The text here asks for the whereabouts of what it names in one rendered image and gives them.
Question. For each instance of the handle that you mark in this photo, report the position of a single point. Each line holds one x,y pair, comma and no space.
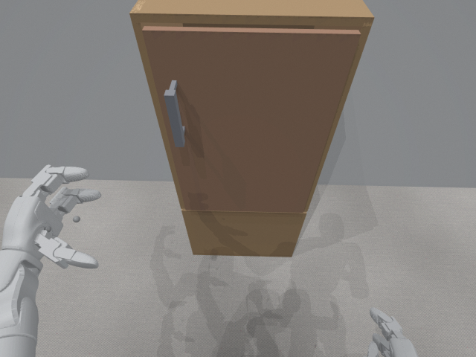
174,114

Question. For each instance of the cupboard door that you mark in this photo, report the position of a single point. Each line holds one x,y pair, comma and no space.
257,105

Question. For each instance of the robot left hand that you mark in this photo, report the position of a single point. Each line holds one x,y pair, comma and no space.
29,215

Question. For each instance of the left robot forearm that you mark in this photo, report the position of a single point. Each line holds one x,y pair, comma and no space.
19,271

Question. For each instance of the robot right hand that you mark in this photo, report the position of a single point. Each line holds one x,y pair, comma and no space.
398,346

